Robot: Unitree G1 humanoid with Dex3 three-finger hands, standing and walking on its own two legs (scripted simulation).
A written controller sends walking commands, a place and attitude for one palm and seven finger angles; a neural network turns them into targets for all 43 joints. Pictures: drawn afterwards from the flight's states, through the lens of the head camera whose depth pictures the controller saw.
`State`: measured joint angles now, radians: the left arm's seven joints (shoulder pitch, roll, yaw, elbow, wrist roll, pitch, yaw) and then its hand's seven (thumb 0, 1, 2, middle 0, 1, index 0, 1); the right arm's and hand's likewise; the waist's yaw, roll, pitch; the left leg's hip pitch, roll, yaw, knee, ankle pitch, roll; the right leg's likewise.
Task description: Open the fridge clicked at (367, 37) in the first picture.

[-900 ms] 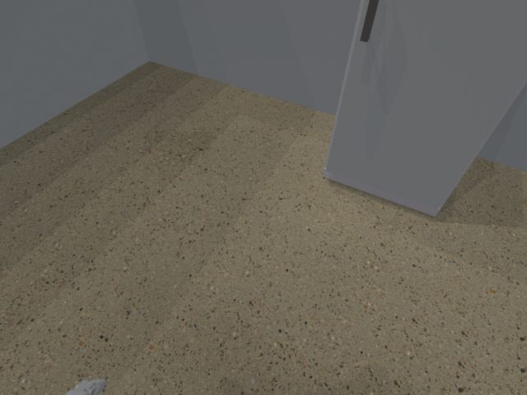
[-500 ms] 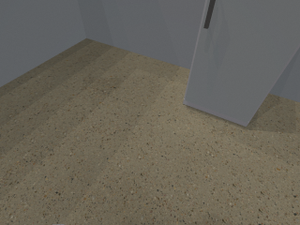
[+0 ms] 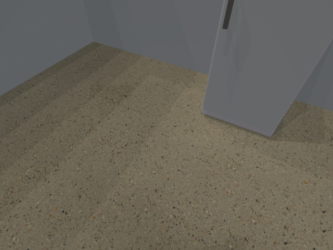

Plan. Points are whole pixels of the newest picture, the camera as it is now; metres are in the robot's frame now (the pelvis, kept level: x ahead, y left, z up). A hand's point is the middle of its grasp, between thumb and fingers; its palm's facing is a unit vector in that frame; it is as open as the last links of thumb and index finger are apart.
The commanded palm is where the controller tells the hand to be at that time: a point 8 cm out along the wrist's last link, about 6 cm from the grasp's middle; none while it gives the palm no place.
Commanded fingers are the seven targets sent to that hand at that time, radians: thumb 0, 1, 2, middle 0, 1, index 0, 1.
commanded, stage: look at it before walking up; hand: left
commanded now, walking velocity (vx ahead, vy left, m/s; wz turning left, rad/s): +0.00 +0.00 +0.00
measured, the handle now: (230, 5) +1.27 -0.28 +0.12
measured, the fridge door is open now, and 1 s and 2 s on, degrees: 0 0 0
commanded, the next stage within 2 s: walk to a spot facing it in 0.54 s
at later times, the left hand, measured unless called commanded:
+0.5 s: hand out of the picture +0.08 +0.25 -0.16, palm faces -0.02 -0.94 -0.33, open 7.4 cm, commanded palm none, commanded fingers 0.00 0.90 0.90 -0.20 -0.30 -0.20 -0.30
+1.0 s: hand out of the picture +0.06 +0.18 -0.20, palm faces -0.05 -0.98 -0.19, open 7.4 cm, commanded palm none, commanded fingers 0.00 0.90 0.90 -0.20 -0.30 -0.20 -0.30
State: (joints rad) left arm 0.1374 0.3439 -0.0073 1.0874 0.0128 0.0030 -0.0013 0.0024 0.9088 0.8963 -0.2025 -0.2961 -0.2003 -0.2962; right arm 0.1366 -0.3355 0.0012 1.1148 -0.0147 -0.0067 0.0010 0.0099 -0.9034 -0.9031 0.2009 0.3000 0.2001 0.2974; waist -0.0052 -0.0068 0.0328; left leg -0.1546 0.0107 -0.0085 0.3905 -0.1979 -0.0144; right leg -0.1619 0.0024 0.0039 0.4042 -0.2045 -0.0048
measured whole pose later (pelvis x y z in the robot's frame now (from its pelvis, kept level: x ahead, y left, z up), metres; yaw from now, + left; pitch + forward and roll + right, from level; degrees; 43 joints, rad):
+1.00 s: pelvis +0.08 -0.01 -0.02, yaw -5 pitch +0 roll +0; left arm 0.37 0.20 0.02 1.08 0.03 0.00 -0.02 0.00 0.91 0.90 -0.20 -0.30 -0.20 -0.30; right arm 0.31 -0.21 -0.01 1.09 -0.02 -0.03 0.00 0.01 -0.90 -0.90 0.20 0.30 0.20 0.30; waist 0.01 -0.01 0.00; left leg -0.18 0.05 0.07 0.64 -0.46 -0.02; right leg -0.24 0.05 0.07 0.69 -0.45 -0.03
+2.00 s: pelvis +0.46 -0.09 -0.01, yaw -25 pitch +0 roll +0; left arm 0.18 0.17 0.05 0.97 0.03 -0.04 0.00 0.00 0.91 0.90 -0.20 -0.30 -0.20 -0.30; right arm 0.27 -0.20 -0.05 1.05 -0.03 -0.01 0.00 0.01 -0.91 -0.90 0.20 0.30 0.19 0.30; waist -0.04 0.03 0.07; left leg -0.48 0.13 0.09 1.16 -0.37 -0.05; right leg -0.27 0.00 -0.11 0.52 -0.25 -0.05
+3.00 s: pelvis +0.76 -0.23 -0.01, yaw -24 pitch -1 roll -1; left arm 0.20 0.15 0.04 1.05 0.03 0.00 0.04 -0.01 0.94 0.90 -0.20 -0.30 -0.20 -0.30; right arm 0.19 -0.19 -0.06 1.05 -0.01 0.03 -0.03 0.02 -0.94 -0.90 0.20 0.30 0.19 0.30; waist 0.01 0.03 0.06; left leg -0.41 0.06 0.07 0.78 -0.38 -0.04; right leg -0.25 -0.02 -0.19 0.51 -0.24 -0.05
